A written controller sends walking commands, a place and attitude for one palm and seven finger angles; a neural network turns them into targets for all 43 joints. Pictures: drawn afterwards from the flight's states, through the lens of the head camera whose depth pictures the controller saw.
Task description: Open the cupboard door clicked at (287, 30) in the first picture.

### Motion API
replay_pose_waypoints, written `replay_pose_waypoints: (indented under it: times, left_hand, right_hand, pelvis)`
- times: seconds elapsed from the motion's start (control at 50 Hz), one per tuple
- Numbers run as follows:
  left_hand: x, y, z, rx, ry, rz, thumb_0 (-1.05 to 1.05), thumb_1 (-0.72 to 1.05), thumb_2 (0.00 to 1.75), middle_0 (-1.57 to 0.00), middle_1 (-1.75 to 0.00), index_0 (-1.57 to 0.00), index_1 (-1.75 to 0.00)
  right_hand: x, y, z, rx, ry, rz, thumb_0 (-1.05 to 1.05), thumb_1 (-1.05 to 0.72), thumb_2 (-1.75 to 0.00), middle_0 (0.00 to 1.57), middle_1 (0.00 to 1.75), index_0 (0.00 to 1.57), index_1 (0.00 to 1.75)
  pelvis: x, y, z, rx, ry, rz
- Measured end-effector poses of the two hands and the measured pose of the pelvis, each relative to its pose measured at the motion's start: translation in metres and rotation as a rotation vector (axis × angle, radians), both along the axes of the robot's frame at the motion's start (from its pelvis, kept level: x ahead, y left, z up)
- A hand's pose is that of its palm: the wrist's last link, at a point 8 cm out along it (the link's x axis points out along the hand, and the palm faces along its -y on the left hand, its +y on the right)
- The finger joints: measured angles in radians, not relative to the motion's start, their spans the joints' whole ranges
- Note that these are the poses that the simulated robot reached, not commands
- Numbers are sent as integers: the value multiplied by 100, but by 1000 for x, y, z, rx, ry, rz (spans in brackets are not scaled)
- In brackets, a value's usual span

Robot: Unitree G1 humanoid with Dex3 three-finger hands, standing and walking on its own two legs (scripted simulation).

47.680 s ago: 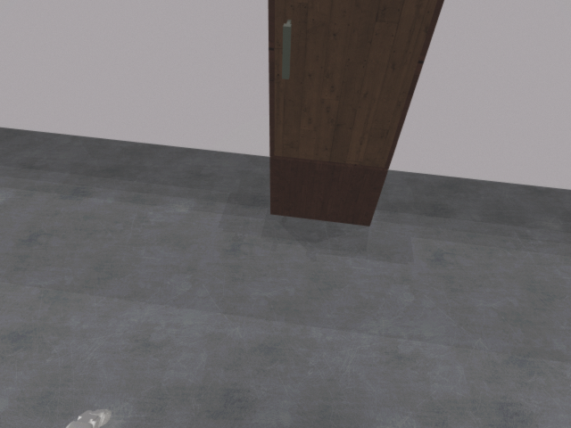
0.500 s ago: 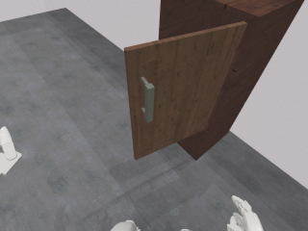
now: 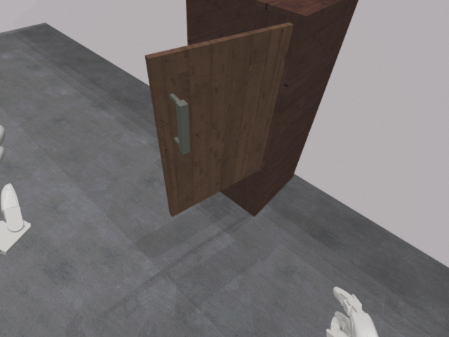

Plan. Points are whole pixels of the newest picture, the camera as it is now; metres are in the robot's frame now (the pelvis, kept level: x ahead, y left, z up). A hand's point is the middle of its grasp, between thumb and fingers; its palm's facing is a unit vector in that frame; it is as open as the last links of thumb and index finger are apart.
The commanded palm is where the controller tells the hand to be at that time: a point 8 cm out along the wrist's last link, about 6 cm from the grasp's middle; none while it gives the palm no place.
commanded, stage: stop stepping back and stand still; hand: left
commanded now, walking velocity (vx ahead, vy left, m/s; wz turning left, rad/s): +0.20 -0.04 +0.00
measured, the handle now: (179, 124) +0.59 +0.14 +0.04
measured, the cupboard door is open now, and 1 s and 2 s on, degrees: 77 77 77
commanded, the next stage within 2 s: let the arm hang, fingers relaxed in 0.86 s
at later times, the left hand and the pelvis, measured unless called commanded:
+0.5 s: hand (5, 285) +0.14 +0.25 +0.17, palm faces +0.49 -0.75 -0.45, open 7.5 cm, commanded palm +0.07 +0.28 +0.19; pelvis -0.06 -0.02 +0.00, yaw +1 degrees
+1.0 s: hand (51, 271) +0.17 +0.23 +0.14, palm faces +0.31 -0.79 -0.53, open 7.4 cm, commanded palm none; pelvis -0.04 -0.03 +0.01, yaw +1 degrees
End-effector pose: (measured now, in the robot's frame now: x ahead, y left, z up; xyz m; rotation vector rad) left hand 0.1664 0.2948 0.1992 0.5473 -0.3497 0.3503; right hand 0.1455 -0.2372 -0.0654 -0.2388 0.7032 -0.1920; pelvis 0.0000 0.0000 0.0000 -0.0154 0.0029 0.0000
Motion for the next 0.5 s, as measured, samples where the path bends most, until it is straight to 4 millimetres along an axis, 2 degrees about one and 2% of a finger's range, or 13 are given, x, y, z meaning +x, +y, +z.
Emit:
replay_pose_waypoints:
  times: [0.1,0.18,0.26,0.32,0.4,0.5]
  left_hand:
    - [-17,1,-9,-12,91,28,2,88,90,-21,-30,-21,-31]
    - [-47,-13,-6,10,133,31,2,89,90,-21,-30,-21,-31]
    - [-75,-20,0,21,91,47,2,88,90,-21,-30,-21,-31]
    - [-79,-14,-1,-10,26,92,2,88,90,-21,-30,-21,-31]
    - [-72,-4,-9,-50,-22,126,2,88,90,-21,-30,-21,-31]
    - [-67,-12,-12,-17,50,125,2,89,90,-21,-30,-21,-31]
  right_hand:
    - [-42,-17,5,-18,10,-45,2,-91,-90,20,30,20,30]
    - [-68,-26,2,-13,44,-36,2,-91,-90,20,30,20,30]
    - [-85,-34,-6,-24,98,-20,2,-91,-90,20,30,20,30]
    - [-91,-36,-11,-34,113,-19,2,-91,-90,20,30,20,30]
    - [-87,-33,-20,-35,76,-26,2,-91,-90,20,30,20,30]
    - [-77,-17,-20,46,21,-20,2,-91,-90,20,30,20,30]
  pelvis:
    - [-24,-6,7,10,-13,-2]
    - [-41,-15,11,1,-15,25]
    - [-51,-19,9,19,-21,-4]
    - [-53,-17,8,29,-26,0]
    - [-58,-12,-2,21,-40,26]
    - [-60,-21,-1,28,-41,25]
